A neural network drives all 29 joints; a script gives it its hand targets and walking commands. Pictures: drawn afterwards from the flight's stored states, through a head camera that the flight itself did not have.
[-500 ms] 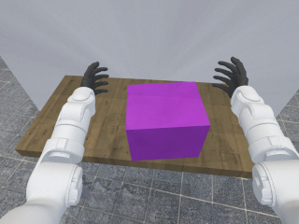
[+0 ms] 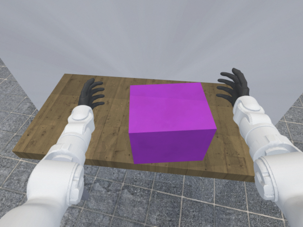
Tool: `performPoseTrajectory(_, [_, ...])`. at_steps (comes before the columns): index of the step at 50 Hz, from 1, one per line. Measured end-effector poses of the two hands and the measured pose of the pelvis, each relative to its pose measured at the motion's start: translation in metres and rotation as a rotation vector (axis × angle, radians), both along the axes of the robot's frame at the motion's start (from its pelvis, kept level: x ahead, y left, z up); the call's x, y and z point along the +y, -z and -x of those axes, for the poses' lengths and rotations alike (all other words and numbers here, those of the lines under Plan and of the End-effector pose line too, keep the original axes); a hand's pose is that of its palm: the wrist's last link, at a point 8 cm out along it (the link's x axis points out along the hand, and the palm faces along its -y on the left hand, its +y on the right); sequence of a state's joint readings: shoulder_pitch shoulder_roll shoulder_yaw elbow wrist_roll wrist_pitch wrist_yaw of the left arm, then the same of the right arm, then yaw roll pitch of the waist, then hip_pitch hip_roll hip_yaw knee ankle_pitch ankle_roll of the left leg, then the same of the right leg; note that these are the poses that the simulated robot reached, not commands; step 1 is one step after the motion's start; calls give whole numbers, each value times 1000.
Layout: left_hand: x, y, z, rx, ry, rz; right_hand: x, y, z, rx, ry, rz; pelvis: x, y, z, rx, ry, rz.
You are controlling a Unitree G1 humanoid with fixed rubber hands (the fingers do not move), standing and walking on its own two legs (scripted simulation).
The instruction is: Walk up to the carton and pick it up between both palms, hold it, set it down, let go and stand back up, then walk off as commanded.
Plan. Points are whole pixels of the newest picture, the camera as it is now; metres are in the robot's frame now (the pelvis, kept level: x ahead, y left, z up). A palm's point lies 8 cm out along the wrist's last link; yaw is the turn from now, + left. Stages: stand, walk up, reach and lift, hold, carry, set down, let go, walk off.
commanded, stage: reach and lift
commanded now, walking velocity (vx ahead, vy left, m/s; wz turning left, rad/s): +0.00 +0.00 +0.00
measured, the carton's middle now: (167, 123) +0.43 +0.00 +0.00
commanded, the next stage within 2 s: none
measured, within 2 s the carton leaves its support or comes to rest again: neither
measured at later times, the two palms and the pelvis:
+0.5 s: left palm (95, 115) +0.42 +0.23 +0.04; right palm (231, 105) +0.45 -0.18 +0.08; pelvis +0.01 +0.00 +0.00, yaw +0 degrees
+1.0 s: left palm (106, 110) +0.43 +0.19 +0.06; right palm (222, 106) +0.44 -0.15 +0.08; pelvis +0.01 +0.00 -0.01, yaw -1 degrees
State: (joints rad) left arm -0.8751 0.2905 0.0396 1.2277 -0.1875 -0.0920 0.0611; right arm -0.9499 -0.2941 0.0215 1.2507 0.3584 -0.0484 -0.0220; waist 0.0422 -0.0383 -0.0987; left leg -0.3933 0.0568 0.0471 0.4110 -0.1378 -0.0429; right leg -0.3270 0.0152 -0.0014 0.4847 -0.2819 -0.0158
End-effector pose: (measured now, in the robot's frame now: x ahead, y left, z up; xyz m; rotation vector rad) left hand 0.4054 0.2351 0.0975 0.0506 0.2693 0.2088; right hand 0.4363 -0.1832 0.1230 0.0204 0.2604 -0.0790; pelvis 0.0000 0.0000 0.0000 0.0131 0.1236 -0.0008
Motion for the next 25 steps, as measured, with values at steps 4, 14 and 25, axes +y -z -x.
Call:
performPoseTrajectory(4, [4, 9, -4, -5, -8, 19, 1, 12, -2, 15, -5, 13, 2, 1, -2, 39, 1, 6])
performPoseTrajectory(14, [9, 36, -14, 3, -5, 28, 2, 37, -12, 6, -15, 42, 6, 4, -10, 120, 3, 15])
performPoseTrajectory(25, [-7, 56, -14, 27, 17, 40, 3, 48, -17, -31, -23, 25, 4, 5, -14, 160, 5, 15])
